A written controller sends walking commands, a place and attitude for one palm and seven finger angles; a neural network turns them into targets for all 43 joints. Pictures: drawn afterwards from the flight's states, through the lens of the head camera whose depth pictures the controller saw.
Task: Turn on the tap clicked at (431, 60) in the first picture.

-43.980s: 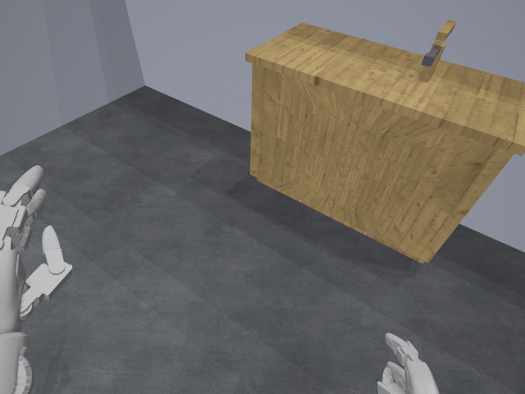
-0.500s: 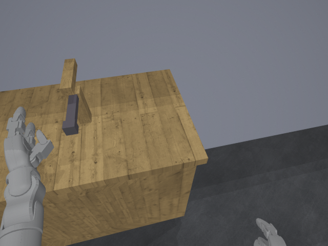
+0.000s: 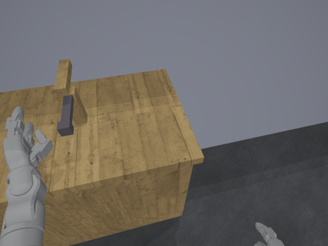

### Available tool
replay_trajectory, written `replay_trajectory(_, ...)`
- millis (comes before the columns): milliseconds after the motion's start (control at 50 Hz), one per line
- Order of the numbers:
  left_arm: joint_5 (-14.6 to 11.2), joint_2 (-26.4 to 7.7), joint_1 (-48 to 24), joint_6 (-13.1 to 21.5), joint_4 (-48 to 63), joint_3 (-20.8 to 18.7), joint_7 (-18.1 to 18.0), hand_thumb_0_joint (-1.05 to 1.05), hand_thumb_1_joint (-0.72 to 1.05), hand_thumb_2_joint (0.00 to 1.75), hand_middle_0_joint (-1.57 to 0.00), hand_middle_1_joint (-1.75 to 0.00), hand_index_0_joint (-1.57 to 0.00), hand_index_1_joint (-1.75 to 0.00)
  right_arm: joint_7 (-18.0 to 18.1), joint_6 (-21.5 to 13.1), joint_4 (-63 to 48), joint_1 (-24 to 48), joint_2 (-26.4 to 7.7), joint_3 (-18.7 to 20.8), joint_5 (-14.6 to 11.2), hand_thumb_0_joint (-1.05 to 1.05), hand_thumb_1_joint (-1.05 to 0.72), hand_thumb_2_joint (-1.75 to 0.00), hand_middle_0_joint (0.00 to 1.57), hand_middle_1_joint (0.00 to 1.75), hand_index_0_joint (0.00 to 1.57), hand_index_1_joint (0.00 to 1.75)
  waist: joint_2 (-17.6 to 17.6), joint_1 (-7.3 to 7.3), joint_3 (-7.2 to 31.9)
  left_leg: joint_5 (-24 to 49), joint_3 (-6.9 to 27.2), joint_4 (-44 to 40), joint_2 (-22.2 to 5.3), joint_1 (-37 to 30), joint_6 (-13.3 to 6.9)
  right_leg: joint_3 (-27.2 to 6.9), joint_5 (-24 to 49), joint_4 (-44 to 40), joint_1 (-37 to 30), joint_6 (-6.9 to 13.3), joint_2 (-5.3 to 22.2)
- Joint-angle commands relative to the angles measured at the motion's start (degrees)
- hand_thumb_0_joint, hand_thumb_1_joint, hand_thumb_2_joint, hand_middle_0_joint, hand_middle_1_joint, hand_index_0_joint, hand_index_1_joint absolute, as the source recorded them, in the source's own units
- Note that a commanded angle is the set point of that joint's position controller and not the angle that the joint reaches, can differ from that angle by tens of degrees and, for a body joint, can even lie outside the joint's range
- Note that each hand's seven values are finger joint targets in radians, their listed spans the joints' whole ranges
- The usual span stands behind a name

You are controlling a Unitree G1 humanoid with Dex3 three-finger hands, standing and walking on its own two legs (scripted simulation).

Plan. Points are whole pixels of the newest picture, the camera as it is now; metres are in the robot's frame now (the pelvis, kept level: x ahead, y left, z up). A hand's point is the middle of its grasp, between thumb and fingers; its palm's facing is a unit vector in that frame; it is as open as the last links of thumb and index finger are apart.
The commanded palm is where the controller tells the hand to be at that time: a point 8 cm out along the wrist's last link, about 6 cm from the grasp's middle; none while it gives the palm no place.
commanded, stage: push the lever round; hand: left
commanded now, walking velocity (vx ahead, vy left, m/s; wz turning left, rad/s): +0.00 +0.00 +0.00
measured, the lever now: (65, 128) +0.35 +0.28 +0.10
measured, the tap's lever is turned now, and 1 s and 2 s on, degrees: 0 14 44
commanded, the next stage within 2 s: none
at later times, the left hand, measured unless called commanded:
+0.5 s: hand (64, 139) +0.32 +0.27 +0.10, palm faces +0.53 -0.84 -0.07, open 7.8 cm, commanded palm +0.28 +0.30 +0.10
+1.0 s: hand (78, 135) +0.34 +0.24 +0.10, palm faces +0.60 -0.80 -0.06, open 7.7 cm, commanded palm +0.29 +0.26 +0.10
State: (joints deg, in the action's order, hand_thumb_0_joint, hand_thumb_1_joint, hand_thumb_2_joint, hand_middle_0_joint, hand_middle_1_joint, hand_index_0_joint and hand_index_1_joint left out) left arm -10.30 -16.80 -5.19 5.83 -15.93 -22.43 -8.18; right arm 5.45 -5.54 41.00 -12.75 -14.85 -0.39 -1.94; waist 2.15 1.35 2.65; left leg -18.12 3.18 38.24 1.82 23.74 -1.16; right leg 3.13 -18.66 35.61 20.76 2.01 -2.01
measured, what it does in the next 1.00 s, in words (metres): stands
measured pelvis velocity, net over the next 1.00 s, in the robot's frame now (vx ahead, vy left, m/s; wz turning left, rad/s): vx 0.00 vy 0.00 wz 0.00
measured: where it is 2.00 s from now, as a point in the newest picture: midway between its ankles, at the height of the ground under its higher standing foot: outside the picture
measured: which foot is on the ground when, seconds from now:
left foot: down 0.00-1.00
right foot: down 0.00-1.00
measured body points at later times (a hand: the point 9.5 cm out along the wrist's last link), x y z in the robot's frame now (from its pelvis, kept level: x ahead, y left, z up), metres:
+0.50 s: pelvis +0.00 +0.00 +0.00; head +0.01 -0.01 +0.45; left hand +0.29 +0.31 +0.10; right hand +0.15 -0.25 -0.10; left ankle +0.02 +0.10 -0.72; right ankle +0.00 -0.10 -0.72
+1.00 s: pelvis +0.00 +0.00 +0.00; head +0.01 -0.01 +0.45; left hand +0.30 +0.28 +0.10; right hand +0.16 -0.25 -0.10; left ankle +0.02 +0.10 -0.72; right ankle +0.00 -0.10 -0.72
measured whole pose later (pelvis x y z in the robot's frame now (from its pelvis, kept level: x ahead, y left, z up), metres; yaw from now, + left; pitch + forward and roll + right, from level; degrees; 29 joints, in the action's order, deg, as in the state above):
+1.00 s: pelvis +0.00 +0.00 +0.00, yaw +0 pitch +3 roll -1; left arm -5.3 -9.3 -8.8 2.6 -14.8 -13.8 -22.9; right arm 4.1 -2.6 40.4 -10.6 -13.6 -0.4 -0.8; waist 2.4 0.7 3.6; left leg -18.1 3.1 37.9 1.8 23.0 -0.9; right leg 3.0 -18.9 35.8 20.3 2.2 -2.0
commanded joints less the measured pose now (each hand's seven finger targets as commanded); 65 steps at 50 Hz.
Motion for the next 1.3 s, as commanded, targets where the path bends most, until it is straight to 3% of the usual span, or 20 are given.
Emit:
replay_trajectory(0, 0.9, -15.6, -17.7, 4.4, 12.6, -3.1, 0.2, 0.0, 0.9, 0.9, -0.15, -0.15, -0.15, -0.15, 1.0, -3.2, -7.5, 4.8, -7.7, 2.5, -0.3, 0.0, -0.9, -0.9, 0.2, 0.3, 0.2, 0.3, 3.0, -1.34, 12.6, 10.7, -0.1, -5.1, -0.6, -6.5, -0.2, -1.9, 11.1, -4.9, -3.0, -0.3, 1.0)
replay_trajectory(60, 0.9, -12.7, -16.5, 4.0, 13.9, -0.5, -0.2, 0.0, 0.9, 0.9, -0.15, -0.15, -0.15, -0.15, 0.6, -3.5, -8.3, 5.0, -7.3, 2.4, -0.1, 0.0, -0.9, -0.9, 0.2, 0.3, 0.2, 0.3, 3.6, -0.8, 13.9, 12.3, 0.2, -5.5, -0.6, -7.6, 0.3, -1.5, 12.2, -4.6, -3.8, -0.1, 1.0)
replay_trajectory(100, 0.9, -15.6, -13.2, 3.5, 12.6, -4.0, -1.0, 0.0, 0.9, 0.9, -0.15, -0.15, -0.15, -0.15, 0.6, -3.1, -8.1, 5.0, -7.4, 2.5, -0.1, 0.0, -0.9, -0.9, 0.2, 0.3, 0.2, 0.3, 2.1, 0.15, 13.7, 13.2, 0.1, -5.6, -0.7, -6.7, 0.3, -1.5, 13.2, -4.7, -5.1, -0.2, 0.9)
replay_trajectory(160, 0.2, -14.0, -13.7, 2.5, 11.0, -3.5, -1.5, 0.0, 0.9, 0.9, -0.15, -0.15, -0.15, -0.15, 0.4, -2.6, -8.8, 5.1, -7.2, 2.3, -0.2, 0.0, -0.9, -0.9, 0.2, 0.3, 0.2, 0.3, -1.5, -0.22, 11.9, 11.9, -0.5, -5.9, -0.6, -4.6, -0.2, -1.7, 13.6, -5.3, -5.6, -0.7, 1.1)
replay_trajectory(200, 0.5, -15.4, -12.2, 2.1, 10.7, -5.0, -1.9, 0.0, 0.9, 0.9, -0.15, -0.15, -0.15, -0.15, 0.4, -2.2, -9.0, 5.5, -7.2, 2.3, -0.4, 0.0, -0.9, -0.9, 0.2, 0.3, 0.2, 0.3, -0.2, 0.75, 11.1, 11.3, -0.6, -6.2, -0.6, -4.2, -0.2, -1.7, 12.7, -5.4, -5.8, -0.4, 1.0)
replay_trajectory(220, 0.7, -12.5, -13.8, 2.1, 12.1, -1.9, -2.0, 0.0, 0.9, 0.9, -0.15, -0.15, -0.15, -0.15, 0.2, -2.2, -9.6, 5.9, -6.9, 2.1, -0.5, 0.0, -0.9, -0.9, 0.2, 0.3, 0.2, 0.3, 1.1, -0.15, 10.9, 11.2, -0.9, -6.3, -0.5, -4.8, -0.2, -1.8, 12.4, -5.4, -5.1, -0.5, 1.2)
replay_trajectory(340, 1.8, -10.6, -21.3, 3.0, 12.3, 1.6, -3.1, 0.0, 0.9, 0.9, -0.15, -0.15, -0.15, -0.15, 0.4, -2.5, -8.9, 6.0, -7.3, 1.9, -0.3, 0.0, -0.9, -0.9, 0.2, 0.3, 0.2, 0.3, -0.1, -2.45, 9.5, 6.7, -0.1, -6.0, -0.8, -5.3, -0.6, -1.9, 7.3, -6.2, -1.6, -0.6, 1.0)
replay_trajectory(460, 2.5, -10.0, -21.2, 4.5, 13.4, 2.4, -4.0, 0.0, 0.9, 0.9, -0.15, -0.15, -0.15, -0.15, 0.1, -2.7, -8.6, 5.6, -7.1, 2.1, 0.2, 0.0, -0.9, -0.9, 0.2, 0.3, 0.2, 0.3, 0.8, -1.85, 14.3, 9.9, -0.1, -5.2, -0.6, -6.9, -0.2, -1.9, 11.0, -4.8, -3.4, -0.5, 1.1)
replay_trajectory(500, 2.7, -11.6, -20.0, 3.9, 11.4, 0.7, -4.4, 0.0, 0.9, 0.9, -0.15, -0.15, -0.15, -0.15, 0.3, -2.3, -8.1, 5.6, -7.2, 2.1, 0.2, 0.0, -0.9, -0.9, 0.2, 0.3, 0.2, 0.3, 0.6, -1.46, 13.0, 9.6, -0.1, -5.3, -0.6, -6.2, -0.2, -2.0, 10.7, -5.1, -3.4, -0.5, 1.1)
replay_trajectory(560, 2.5, -9.0, -23.1, 3.4, 12.1, 3.2, -4.9, 0.0, 0.9, 0.9, -0.15, -0.15, -0.15, -0.15, 0.3, -2.1, -8.5, 6.3, -6.8, 1.8, 0.0, 0.0, -0.9, -0.9, 0.2, 0.3, 0.2, 0.3, 0.5, -2.2, 12.7, 8.6, -0.4, -5.3, -0.5, -6.0, -0.4, -2.1, 10.1, -5.5, -3.2, -0.6, 1.3)
replay_trajectory(680, 3.6, -5.0, -22.8, 3.3, 12.6, 6.3, -8.1, 0.0, 0.9, 0.9, -0.15, -0.15, -0.15, -0.15, -0.2, -2.1, -8.5, 6.3, -6.6, 2.0, 0.4, 0.0, -0.9, -0.9, 0.2, 0.3, 0.2, 0.3, 0.4, -2.03, 13.4, 9.6, 0.4, -5.2, -0.7, -7.0, 0.0, -1.5, 10.2, -5.0, -2.6, -0.4, 1.1)
replay_trajectory(800, 5.1, -6.4, -21.0, 2.2, 13.2, 4.1, -11.6, 0.0, 0.9, 0.9, -0.15, -0.15, -0.15, -0.15, -0.5, -1.0, -8.3, 6.7, -6.6, 2.3, 0.8, 0.0, -0.9, -0.9, 0.2, 0.3, 0.2, 0.3, -0.8, -1.01, 14.1, 12.6, 0.1, -4.9, -0.8, -6.6, 0.3, -1.6, 13.1, -4.6, -4.4, -0.4, 1.3)
replay_trajectory(920, 6.3, -1.0, -20.8, 0.8, 14.9, 8.7, -14.7, 0.0, 0.9, 0.9, -0.15, -0.15, -0.15, -0.15, -1.0, 0.1, -8.9, 7.7, -6.0, 2.3, 1.1, 0.0, -0.9, -0.9, 0.2, 0.3, 0.2, 0.3, 0.1, -1.33, 13.4, 13.4, 0.0, -5.2, -1.0, -7.3, 0.7, -1.2, 12.9, -4.5, -4.1, -0.4, 1.5)
replay_trajectory(1000, 7.0, -1.9, -21.2, -0.1, 15.1, 7.4, -17.0, 0.0, 0.9, 0.9, -0.15, -0.15, -0.15, -0.15, -0.9, 0.8, -8.5, 8.4, -6.0, 2.4, 1.3, 0.0, -0.9, -0.9, 0.2, 0.3, 0.2, 0.3, -0.3, -0.75, 12.8, 13.0, 0.2, -5.5, -1.1, -7.1, 0.8, -1.4, 12.1, -5.0, -4.4, -0.1, 1.3)
replay_trajectory(1060, 7.7, 2.1, -21.5, -0.3, 17.0, 11.3, -18.3, 0.0, 0.9, 0.9, -0.15, -0.15, -0.15, -0.15, -1.2, 1.3, -9.1, 8.9, -5.5, 2.5, 1.5, 0.0, -0.9, -0.9, 0.2, 0.3, 0.2, 0.3, -0.7, -1.13, 14.8, 15.5, -0.2, -5.0, -1.2, -8.3, 1.0, -1.2, 14.3, -4.4, -5.2, -0.2, 1.6)
replay_trajectory(1100, 8.2, 1.4, -20.5, -0.9, 16.8, 10.3, -19.5, 0.0, 0.9, 0.9, -0.15, -0.15, -0.15, -0.15, -1.2, 1.6, -8.7, 8.9, -5.6, 2.6, 1.7, 0.0, -0.9, -0.9, 0.2, 0.3, 0.2, 0.3, -0.3, -0.74, 14.0, 15.7, 0.1, -5.3, -1.3, -8.4, 1.3, -1.2, 13.9, -4.8, -5.1, -0.1, 1.5)
replay_trajectory(1160, 8.7, 3.7, -22.1, -1.8, 15.9, 12.5, -21.0, 0.0, 0.9, 0.9, -0.15, -0.15, -0.15, -0.15, -1.2, 2.2, -8.7, 9.8, -5.3, 2.4, 1.7, 0.0, -0.9, -0.9, 0.2, 0.3, 0.2, 0.3, -1.6, -1.45, 12.8, 14.1, -0.1, -5.2, -1.3, -7.8, 1.0, -1.4, 12.8, -5.3, -4.4, -0.2, 1.8)
replay_trajectory(1200, 9.3, 2.0, -23.8, -2.7, 14.9, 10.9, -22.3, 0.0, 0.9, 0.9, -0.15, -0.15, -0.15, -0.15, -0.9, 2.9, -8.1, 10.4, -5.4, 2.3, 1.7, 0.0, -0.9, -0.9, 0.2, 0.3, 0.2, 0.3, -1.8, -1.18, 11.1, 11.5, 0.2, -6.0, -1.3, -6.7, 0.9, -1.5, 9.9, -6.0, -4.0, -0.1, 1.7)
replay_trajectory(1220, 9.4, 4.9, -26.3, -2.8, 15.0, 13.9, -22.7, 0.0, 0.9, 0.9, -0.15, -0.15, -0.15, -0.15, -0.9, 3.0, -8.4, 10.8, -5.1, 2.1, 1.6, 0.0, -0.9, -0.9, 0.2, 0.3, 0.2, 0.3, -2.7, -2.23, 10.9, 10.9, 0.2, -6.1, -1.3, -7.2, 0.8, -1.3, 9.2, -6.2, -3.4, -0.3, 1.9)
replay_trajectory(1280, 10.0, 4.8, -27.8, -3.2, 14.6, 13.3, -24.6, 0.0, 0.9, 0.9, -0.15, -0.15, -0.15, -0.15, -0.8, 3.3, -8.0, 11.1, -4.9, 2.2, 2.0, 0.0, -0.9, -0.9, 0.2, 0.3, 0.2, 0.3, -1.9, -1.76, 13.1, 10.8, -0.2, -5.8, -1.1, -7.8, 0.7, -1.7, 9.1, -6.5, -4.1, -0.2, 2.0)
